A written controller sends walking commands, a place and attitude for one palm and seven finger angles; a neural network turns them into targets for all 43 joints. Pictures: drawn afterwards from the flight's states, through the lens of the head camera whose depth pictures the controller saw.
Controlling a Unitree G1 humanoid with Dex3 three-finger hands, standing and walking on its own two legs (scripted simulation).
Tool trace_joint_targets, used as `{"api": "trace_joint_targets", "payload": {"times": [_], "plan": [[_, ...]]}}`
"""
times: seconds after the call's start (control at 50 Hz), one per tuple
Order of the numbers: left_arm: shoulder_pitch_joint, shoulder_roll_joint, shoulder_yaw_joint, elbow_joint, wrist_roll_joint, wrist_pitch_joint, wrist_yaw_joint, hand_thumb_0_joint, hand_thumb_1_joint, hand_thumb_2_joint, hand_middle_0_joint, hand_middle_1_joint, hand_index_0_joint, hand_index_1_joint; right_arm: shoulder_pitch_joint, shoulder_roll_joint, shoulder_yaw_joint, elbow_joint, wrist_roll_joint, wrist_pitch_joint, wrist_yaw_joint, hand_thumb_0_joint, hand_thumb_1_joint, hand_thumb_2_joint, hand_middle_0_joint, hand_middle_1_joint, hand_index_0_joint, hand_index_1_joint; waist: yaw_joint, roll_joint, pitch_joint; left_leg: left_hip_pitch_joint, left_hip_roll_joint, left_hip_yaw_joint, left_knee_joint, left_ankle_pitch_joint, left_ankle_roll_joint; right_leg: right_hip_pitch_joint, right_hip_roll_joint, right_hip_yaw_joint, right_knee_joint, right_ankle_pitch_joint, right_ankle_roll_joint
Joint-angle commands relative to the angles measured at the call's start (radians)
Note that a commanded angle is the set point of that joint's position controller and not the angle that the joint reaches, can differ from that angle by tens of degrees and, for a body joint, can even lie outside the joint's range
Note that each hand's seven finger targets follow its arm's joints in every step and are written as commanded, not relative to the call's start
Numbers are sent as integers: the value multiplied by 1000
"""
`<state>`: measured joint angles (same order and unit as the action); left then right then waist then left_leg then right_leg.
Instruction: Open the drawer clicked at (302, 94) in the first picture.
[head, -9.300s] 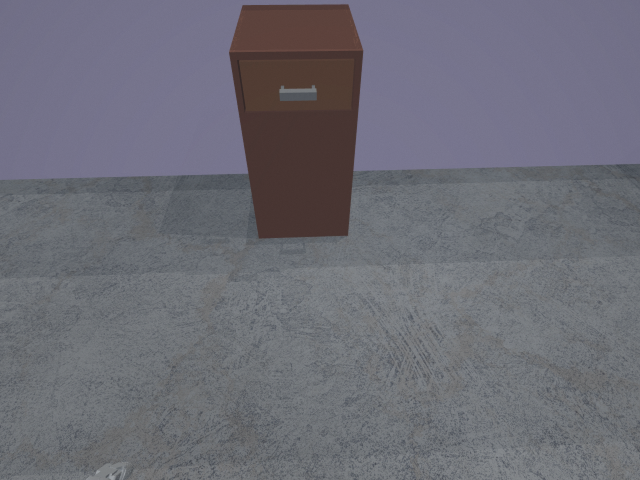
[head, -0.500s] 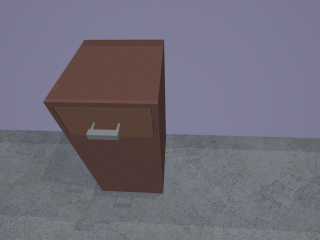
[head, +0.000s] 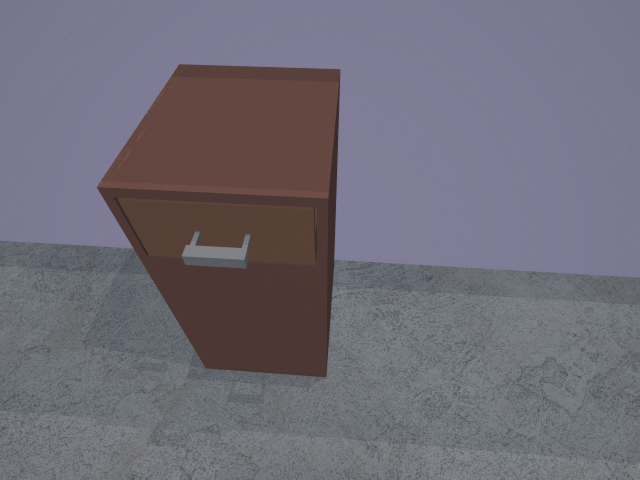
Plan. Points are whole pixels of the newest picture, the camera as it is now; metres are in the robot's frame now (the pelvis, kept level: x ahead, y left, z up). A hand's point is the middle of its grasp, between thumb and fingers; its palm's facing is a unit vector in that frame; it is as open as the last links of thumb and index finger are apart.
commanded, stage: look again from close up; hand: left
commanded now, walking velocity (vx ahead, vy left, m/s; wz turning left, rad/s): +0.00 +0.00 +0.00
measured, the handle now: (219, 247) +0.50 +0.22 -0.08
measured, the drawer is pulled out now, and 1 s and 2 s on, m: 0.00 0.00 0.00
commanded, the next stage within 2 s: raise the hand with hooked fingers in 0.34 s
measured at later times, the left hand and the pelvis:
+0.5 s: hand out of the picture +0.02 +0.20 -0.16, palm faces -0.11 -0.96 -0.27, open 7.3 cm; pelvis +0.01 +0.03 +0.00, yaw -2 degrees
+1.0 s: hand (150, 472) +0.14 +0.22 -0.06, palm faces -0.10 -0.12 -0.99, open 9.4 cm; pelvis +0.00 -0.03 -0.04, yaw +0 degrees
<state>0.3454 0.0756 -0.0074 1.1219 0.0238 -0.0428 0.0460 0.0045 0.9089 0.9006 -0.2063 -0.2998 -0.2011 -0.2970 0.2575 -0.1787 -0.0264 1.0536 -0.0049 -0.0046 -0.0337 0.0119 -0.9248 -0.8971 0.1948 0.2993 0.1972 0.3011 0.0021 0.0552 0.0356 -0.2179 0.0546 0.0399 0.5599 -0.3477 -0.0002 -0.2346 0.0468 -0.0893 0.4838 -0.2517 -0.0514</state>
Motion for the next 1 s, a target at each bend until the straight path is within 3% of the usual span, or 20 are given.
{"api": "trace_joint_targets", "payload": {"times": [0.0, 0.04, 0.1, 0.16, 0.4, 0.42, 0.44, 0.46, 0.48, 0.5, 0.52, 0.54, 0.58, 0.64, 0.68, 0.72, 0.78, 0.84, 0.9, 0.98], "plan": [[0, 123, 16, -58, -14, 11, 3, 0, 900, 900, -200, -300, -200, -300, 162, -38, 11, -8, -15, -21, 7, 0, -900, -900, 200, 300, 200, 300, -31, 14, 10, 4, 79, -91, -166, 97, 44, -61, -121, 149, -73, -37, -7], [8, 123, 11, -55, -8, 22, -3, 0, 900, 900, -200, -300, -200, -300, 107, -47, 17, -24, -15, -20, 6, 0, -900, -900, 200, 300, 200, 300, -8, 72, 98, -99, 85, -117, -233, 24, 53, -31, -105, 125, -57, -34, -2], [41, 124, 3, -41, -6, 25, -10, 0, 900, 900, -200, -300, -200, -300, 110, -54, 24, -29, -13, -21, 6, 0, -900, -900, 200, 300, 200, 300, 8, 19, 153, -163, 80, -131, -288, -65, 59, -3, -102, 115, -48, -13, 1], [43, 129, 2, -46, -8, 25, -12, 0, 900, 900, -200, -300, -200, -300, 127, -64, 27, -22, -13, -23, 6, 0, -900, -900, 200, 300, 200, 300, 9, -42, 127, -140, 69, -127, -293, -72, 61, 8, -109, 124, -53, -6, 3], [30, 131, 5, -34, -15, 19, -8, 0, 900, 900, -200, -300, -200, -300, 174, -49, 39, 41, -11, -36, 1, 0, -900, -900, 200, 300, 200, 300, 4, -69, 36, -12, 58, -83, -243, 193, 61, 42, -130, 130, -38, 125, 8], [77, 178, 4, -5, -5, 7, 32, 0, 900, 900, -200, -300, -200, -300, 53, -99, 25, -31, 3, -35, 11, 0, -900, -900, 200, 300, 200, 300, 37, -223, 91, -100, 85, -41, -61, 314, 26, 8, -180, 149, -46, 402, 31], [-719, 497, 3, -1475, 162, -161, 36, 0, 877, 890, -202, -315, -202, -315, 41, -259, 13, -363, 50, -185, -35, 0, -900, -900, 200, 300, 200, 300, -67, 77, -412, 152, -28, -67, -164, 437, 54, 76, -53, 202, 50, 297, 3], [-283, 423, 21, -1196, 185, -69, 106, 0, 853, 880, -203, -330, -203, -330, -63, -177, 18, -318, 42, -286, -72, 0, -900, -900, 200, 300, 200, 300, 18, 229, -359, 230, 12, -54, -169, 633, 21, -10, -56, 114, 97, 81, -13], [-227, 325, -6, -1150, 124, 1, 161, 0, 830, 870, -205, -345, -205, -345, -30, -173, -6, -244, 48, -320, -73, 0, -900, -900, 200, 300, 200, 300, -3, 216, -279, 138, 11, -51, -182, 529, -27, -75, -51, 64, 137, -36, 7], [51, 132, -111, -1017, 156, 92, 174, 0, 807, 860, -207, -360, -207, -360, -20, -112, 3, -242, 54, -331, -69, 0, -900, -900, 200, 300, 200, 300, -2, 135, -191, 68, 18, -68, -193, 442, -26, -126, -53, 50, 139, -66, 21], [-66, 132, -152, -1179, 193, 92, 177, 0, 783, 850, -208, -375, -208, -375, -59, -135, 7, -318, 56, -344, -55, 0, -900, -900, 200, 300, 200, 300, -9, 99, -86, 2, 5, -83, -177, 370, -17, -141, -60, 43, 111, -24, 22], [-56, 216, -104, -1207, 286, 80, 200, 0, 760, 840, -210, -390, -210, -390, -81, -181, -4, -332, 37, -347, -52, 0, -900, -900, 200, 300, 200, 300, -16, 68, -125, -8, -2, -89, -129, 312, -6, -160, -46, 64, 80, 10, 12], [11, 252, -105, -1206, 458, 84, 247, 0, 713, 820, -213, -420, -213, -420, -106, -200, -7, -417, -2, -317, -32, 0, -900, -900, 200, 300, 200, 300, -28, -39, -106, -99, -38, -104, -50, 288, 10, -204, -34, 82, 83, 22, -7], [341, 201, -101, -1033, 703, 107, 288, 0, 643, 790, -218, -465, -218, -465, -170, -191, -42, -531, -32, -199, 19, 0, -900, -900, 200, 300, 200, 300, 59, -313, -64, -215, -61, -52, 1, 230, 5, -228, -17, 95, 73, -85, -16], [484, 203, -76, -987, 814, 77, 292, 0, 597, 770, -222, -495, -222, -495, -211, -182, -52, -586, -27, -97, 57, 0, -900, -900, 200, 300, 200, 300, 113, -354, -70, -287, -76, -14, 11, 216, 0, -166, -19, 146, 85, 10, -30], [428, 274, -28, -1068, 899, 11, 309, 0, 550, 750, -225, -525, -225, -525, -276, -172, -39, -649, -19, -41, 82, 0, -900, -900, 200, 300, 200, 300, 137, -332, -129, -317, -91, 9, 31, 225, -2, -115, -28, 180, 124, 123, -30], [305, 381, 63, -1201, 993, -49, 370, 0, 480, 720, -230, -570, -230, -570, -300, -163, -31, -692, -25, 8, 97, 0, -900, -900, 200, 300, 200, 300, 154, -149, -190, -297, -107, 14, 65, 221, 2, -112, -28, 222, 162, 158, -38], [101, 435, 100, -1363, 1069, -68, 458, 0, 410, 690, -235, -615, -235, -615, -259, -144, -39, -708, -57, 34, 92, 0, -900, -900, 200, 300, 200, 300, 125, 57, -370, -200, -112, 3, 144, 288, 19, -178, -23, 271, 222, 242, -46], [-166, 466, 90, -1494, 1077, -97, 514, 0, 340, 660, -240, -660, -240, -660, -243, -139, -46, -683, -74, 46, 65, 0, -900, -900, 200, 300, 200, 300, 44, 70, -441, -132, -110, -27, 240, 257, 35, -302, -38, 322, 227, 180, -34], [-251, 440, 48, -1446, 1036, -143, 504, 0, 247, 620, -247, -720, -247, -720, -239, -139, -38, -658, -75, 26, 57, 0, -900, -900, 200, 300, 200, 300, -21, -10, -360, -195, -104, -40, 312, 183, 45, -404, -44, 286, 234, 127, -14]]}}
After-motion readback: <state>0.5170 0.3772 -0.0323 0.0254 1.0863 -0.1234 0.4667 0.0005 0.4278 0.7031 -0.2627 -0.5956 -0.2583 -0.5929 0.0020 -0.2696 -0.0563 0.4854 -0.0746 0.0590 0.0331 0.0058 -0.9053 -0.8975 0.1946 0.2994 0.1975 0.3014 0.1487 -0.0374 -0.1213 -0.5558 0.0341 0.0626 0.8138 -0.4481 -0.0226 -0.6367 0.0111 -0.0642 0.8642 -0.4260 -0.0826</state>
